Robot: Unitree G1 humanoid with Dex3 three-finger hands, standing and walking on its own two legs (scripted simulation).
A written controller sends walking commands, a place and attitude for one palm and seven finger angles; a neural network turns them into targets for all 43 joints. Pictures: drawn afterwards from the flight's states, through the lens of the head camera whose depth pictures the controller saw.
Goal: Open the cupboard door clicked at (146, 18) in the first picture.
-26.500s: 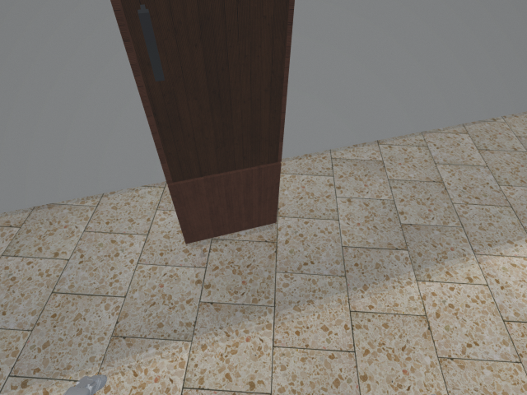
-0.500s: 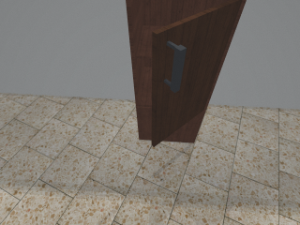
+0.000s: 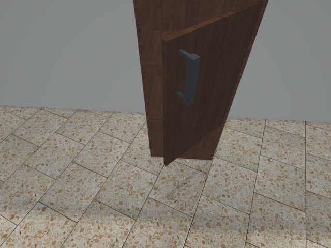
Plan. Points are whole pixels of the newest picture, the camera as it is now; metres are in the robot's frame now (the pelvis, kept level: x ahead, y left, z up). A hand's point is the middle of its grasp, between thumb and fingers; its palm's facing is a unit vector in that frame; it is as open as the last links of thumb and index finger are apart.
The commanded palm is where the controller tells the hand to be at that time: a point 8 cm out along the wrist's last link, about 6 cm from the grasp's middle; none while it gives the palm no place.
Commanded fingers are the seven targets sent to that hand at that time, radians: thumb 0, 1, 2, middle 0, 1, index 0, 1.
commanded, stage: walk to a spot facing it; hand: left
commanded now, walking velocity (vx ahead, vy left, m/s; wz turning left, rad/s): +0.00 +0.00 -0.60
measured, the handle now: (185, 78) +0.51 -0.02 +0.14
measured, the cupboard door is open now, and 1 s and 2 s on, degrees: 44 44 44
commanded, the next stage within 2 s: none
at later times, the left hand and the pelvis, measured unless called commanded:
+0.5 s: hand out of the picture +0.09 +0.21 -0.17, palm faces -0.13 -0.96 -0.23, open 7.4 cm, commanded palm none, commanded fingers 0.00 0.90 0.90 -0.20 -0.30 -0.20 -0.30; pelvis -0.01 +0.02 +0.00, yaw -12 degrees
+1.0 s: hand out of the picture +0.14 +0.12 -0.17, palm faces -0.42 -0.88 -0.21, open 7.4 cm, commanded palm none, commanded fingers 0.00 0.90 0.90 -0.20 -0.30 -0.20 -0.30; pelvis +0.01 -0.02 +0.00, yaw -29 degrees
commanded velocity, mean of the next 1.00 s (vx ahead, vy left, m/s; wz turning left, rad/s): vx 0.00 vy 0.00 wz -0.60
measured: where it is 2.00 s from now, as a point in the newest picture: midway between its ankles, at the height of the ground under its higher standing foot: outside the picture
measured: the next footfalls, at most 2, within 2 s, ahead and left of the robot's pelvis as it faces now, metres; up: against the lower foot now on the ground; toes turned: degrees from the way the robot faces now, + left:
right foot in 0.66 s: +0.00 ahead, -0.14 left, +0.00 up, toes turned -22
left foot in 1.08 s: +0.10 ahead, +0.07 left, +0.00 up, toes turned -32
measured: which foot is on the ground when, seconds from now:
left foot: down 0.00-0.66, up 0.68-1.00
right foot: down 0.00-0.26, up 0.28-0.64, down 0.66-1.00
